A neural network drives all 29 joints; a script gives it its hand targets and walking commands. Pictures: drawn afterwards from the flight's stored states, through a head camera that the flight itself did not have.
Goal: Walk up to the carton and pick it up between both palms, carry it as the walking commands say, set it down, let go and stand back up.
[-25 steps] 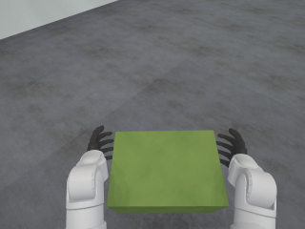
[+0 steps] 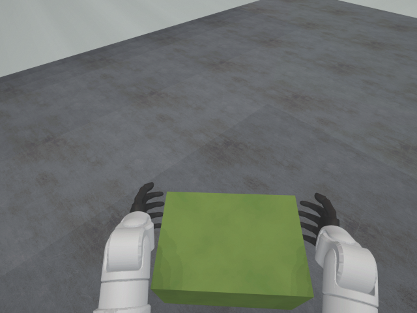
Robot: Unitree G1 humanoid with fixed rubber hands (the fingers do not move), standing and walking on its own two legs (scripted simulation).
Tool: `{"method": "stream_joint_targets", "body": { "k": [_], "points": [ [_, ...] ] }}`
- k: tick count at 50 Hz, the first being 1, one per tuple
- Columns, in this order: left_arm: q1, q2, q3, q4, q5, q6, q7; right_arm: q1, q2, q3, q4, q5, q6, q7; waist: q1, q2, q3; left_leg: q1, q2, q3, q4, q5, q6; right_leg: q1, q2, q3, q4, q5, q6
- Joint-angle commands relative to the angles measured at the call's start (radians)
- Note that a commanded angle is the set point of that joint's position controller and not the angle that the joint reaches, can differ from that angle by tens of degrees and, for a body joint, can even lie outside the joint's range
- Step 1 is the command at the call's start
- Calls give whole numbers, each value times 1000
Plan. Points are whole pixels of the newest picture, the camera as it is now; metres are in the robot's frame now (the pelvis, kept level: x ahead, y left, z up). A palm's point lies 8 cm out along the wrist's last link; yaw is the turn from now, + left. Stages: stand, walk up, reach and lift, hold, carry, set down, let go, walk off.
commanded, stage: carry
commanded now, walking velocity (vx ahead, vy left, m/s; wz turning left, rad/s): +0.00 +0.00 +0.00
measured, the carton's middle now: (228, 250) +0.26 -0.01 -0.03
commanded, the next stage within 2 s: none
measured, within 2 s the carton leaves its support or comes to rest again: neither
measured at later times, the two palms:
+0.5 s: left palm (160, 123) +0.58 +0.17 +0.05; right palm (286, 126) +0.57 -0.17 +0.06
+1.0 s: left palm (175, 70) +0.88 +0.17 +0.05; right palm (271, 70) +0.88 -0.17 +0.06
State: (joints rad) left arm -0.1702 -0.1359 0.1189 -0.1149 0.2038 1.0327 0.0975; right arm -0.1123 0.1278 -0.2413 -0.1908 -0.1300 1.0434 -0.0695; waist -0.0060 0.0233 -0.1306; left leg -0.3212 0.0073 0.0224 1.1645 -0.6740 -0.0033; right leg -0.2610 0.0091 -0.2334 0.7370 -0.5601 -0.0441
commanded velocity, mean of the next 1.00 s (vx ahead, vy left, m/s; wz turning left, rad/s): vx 0.00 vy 0.00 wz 0.00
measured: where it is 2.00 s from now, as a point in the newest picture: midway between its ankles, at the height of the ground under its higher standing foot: (217, 181)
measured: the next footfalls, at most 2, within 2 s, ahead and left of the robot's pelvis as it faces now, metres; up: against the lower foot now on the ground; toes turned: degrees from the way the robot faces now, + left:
left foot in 0.08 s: +0.05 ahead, +0.11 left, +0.00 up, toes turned +2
right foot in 0.34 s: +0.26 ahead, -0.04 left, +0.00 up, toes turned -11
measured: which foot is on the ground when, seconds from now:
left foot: up 0.00-0.06, down 0.08-0.34, up 0.36-0.56, down 0.58-0.86, up 0.88-1.00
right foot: down 0.00-0.12, up 0.14-0.32, down 0.34-0.64, up 0.66-0.82, down 0.84-1.00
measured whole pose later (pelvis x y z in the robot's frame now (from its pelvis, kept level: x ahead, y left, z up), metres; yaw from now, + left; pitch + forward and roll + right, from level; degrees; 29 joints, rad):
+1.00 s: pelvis +0.61 +0.00 +0.02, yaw +2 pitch +6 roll -1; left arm -0.11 -0.13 0.12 -0.06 0.22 0.81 0.06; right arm -0.10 0.13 -0.22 -0.11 -0.13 0.83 -0.05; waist -0.01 -0.02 -0.07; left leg -0.41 -0.02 0.02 1.11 -0.65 0.01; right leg -0.32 0.02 -0.14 0.66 -0.44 -0.07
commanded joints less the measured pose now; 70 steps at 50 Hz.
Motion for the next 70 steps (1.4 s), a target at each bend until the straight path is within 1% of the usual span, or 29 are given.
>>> {"method": "stream_joint_targets", "body": {
  "k": [1, 4, 6, 7, 9, 14, 16, 18, 22, 24, 28, 31, 32, 35, 39, 41, 43, 44, 45, 47, 50, 53, 55, 56, 58, 64, 66, 67, 70],
  "points": [
    [-448, -846, -504, 49, -268, -147, -269, -581, 758, 607, 89, 288, -130, 312, 20, -121, -9, -486, 71, -70, -300, -154, 35, 337, -370, 367, -148, 1549, -142],
    [-357, -804, -563, -29, -282, -257, -270, -481, 789, 625, 70, 271, -241, 292, -35, -44, -350, 284, -3, 70, -723, 791, 47, 151, -169, 67, 132, 1021, 32],
    [-555, -879, -818, -432, -509, -202, -277, -537, 855, 812, -262, 392, -221, 263, -35, 354, -313, 553, 300, -375, -606, 2088, 291, -276, 59, 96, 399, -47, 87],
    [-551, -840, -798, -377, -498, -167, -271, -478, 810, 752, -183, 357, -191, 251, -40, 399, -218, 633, 278, -344, -592, 2265, 277, -466, 62, 126, 420, -180, 57],
    [-246, -687, -599, -98, -340, -98, -254, -311, 673, 691, -14, 259, -101, 232, -44, 115, -160, 740, 238, -300, -566, 2067, 187, -629, 42, 127, 431, -154, 35],
    [-143, -648, -424, 157, -201, -214, -279, -353, 638, 629, 69, 179, -217, 252, -13, -2, -135, 534, 132, -105, -530, 1936, 68, -426, 102, -32, 67, 126, -4],
    [-324, -755, -575, -120, -321, -228, -273, -450, 718, 752, -133, 307, -214, 261, 49, -66, -301, 59, 98, 36, -237, 1407, 8, 280, 26, 71, -227, 741, -61],
    [-252, -745, -527, -39, -272, -219, -267, -531, 688, 751, -131, 324, -200, 272, 26, -253, -328, -163, -65, -44, 119, 108, -6, 428, -374, 548, -214, 1869, -246],
    [-236, -735, -583, -120, -279, -168, -247, -472, 672, 763, -129, 355, -145, 286, 37, -75, -172, -430, -21, -60, -2, -96, 7, 464, -378, 493, -170, 1713, -287],
    [-215, -646, -425, 149, -147, -218, -246, -258, 607, 527, 307, 151, -192, 283, 19, -28, -132, -354, 42, -68, -272, -30, 31, 331, -346, 396, -193, 1562, -211],
    [-291, -733, -689, -247, -367, -269, -276, -358, 740, 745, -96, 285, -266, 253, -4, -111, -308, 117, -25, 71, -640, 553, 37, 253, -221, 182, -94, 1524, -8],
    [-431, -676, -673, -253, -393, -181, -283, -297, 692, 663, -16, 216, -198, 217, -67, 230, -396, 548, 264, -258, -447, 1932, 316, -202, -25, 125, 354, 667, 127],
    [-368, -662, -642, -192, -383, -165, -286, -262, 663, 648, 13, 203, -184, 215, -75, 410, -360, 819, 311, -336, -456, 2244, 356, -534, 75, 142, 529, -149, 107],
    [-271, -601, -505, 95, -276, -201, -294, -334, 599, 564, 146, 135, -200, 224, -49, 49, -77, 671, 248, -337, -595, 1903, 212, -719, 60, 182, 447, -180, 22],
    [-262, -675, -571, -105, -328, -187, -270, -482, 700, 785, -180, 332, -193, 249, -10, 42, -157, 400, 161, -72, -591, 1602, 96, -281, 71, 60, -39, 264, 19],
    [-254, -687, -506, -5, -287, -148, -267, -399, 681, 726, -39, 288, -142, 247, 30, -19, -259, 126, 94, 76, -336, 1382, 32, 228, 94, 21, -290, 716, 4],
    [-287, -748, -644, -249, -384, -129, -258, -469, 734, 858, -244, 409, -94, 265, 36, -315, -414, -166, -61, 15, 57, 120, -16, 522, -362, 505, -161, 1941, -251],
    [-151, -644, -401, 102, -169, -190, -253, -408, 626, 655, 98, 247, -153, 285, 40, -233, -391, -196, -70, -36, 113, 75, 0, 503, -383, 581, -144, 2022, -331],
    [-121, -635, -308, 311, -70, -227, -249, -473, 603, 569, 221, 191, -200, 292, 45, -184, -270, -333, -55, -23, 135, 15, -2, 502, -383, 561, -158, 1967, -324],
    [-257, -739, -550, -126, -262, -258, -257, -511, 687, 760, -143, 344, -240, 293, 37, -17, -213, -365, -11, -37, -18, 51, 15, 412, -337, 475, -199, 1632, -229],
    [-255, -682, -472, 48, -185, -292, -246, -355, 645, 572, 180, 187, -277, 275, 15, -56, -191, -308, 26, -2, -455, 112, 29, 406, -263, 362, -168, 1545, -154],
    [-218, -700, -619, -135, -298, -287, -264, -294, 709, 672, -8, 232, -286, 257, -14, -138, -377, 302, 20, 6, -751, 820, 56, 144, -171, 199, -25, 1133, -24],
    [-408, -692, -713, -286, -383, -273, -282, -273, 706, 665, -23, 203, -293, 236, -33, 263, -413, 592, 338, -300, -547, 2059, 287, -209, 0, 171, 205, 111, 73],
    [-516, -670, -736, -346, -436, -258, -286, -271, 686, 635, -34, 187, -284, 225, -47, 323, -311, 617, 333, -303, -572, 2164, 306, -361, 43, 183, 279, -142, 59],
    [-386, -635, -620, -133, -355, -208, -283, -368, 634, 645, -15, 187, -225, 218, -32, 92, -210, 629, 297, -276, -607, 1910, 258, -463, 32, 197, 304, -105, 22],
    [-279, -701, -581, -92, -336, -193, -278, -461, 704, 749, -133, 284, -204, 236, 17, 48, -201, 389, 152, -4, -456, 1740, 88, -125, 62, 73, -205, 329, 22],
    [-323, -754, -674, -251, -420, -156, -267, -502, 739, 871, -330, 402, -149, 243, 33, -53, -319, -2, 102, 34, -337, 1057, 22, 375, -72, 192, -182, 1173, -71],
    [-260, -720, -639, -212, -367, -146, -269, -483, 718, 860, -255, 378, -135, 249, 30, -228, -296, -168, 14, 32, -177, 244, -1, 466, -305, 439, -212, 1707, -153],
    [-162, -583, -263, 388, -45, -215, -253, -376, 547, 511, 359, 118, -189, 283, 10, -163, -184, -137, 23, 2, -373, 37, 8, 323, -329, 394, -213, 1740, -228]
  ]
}}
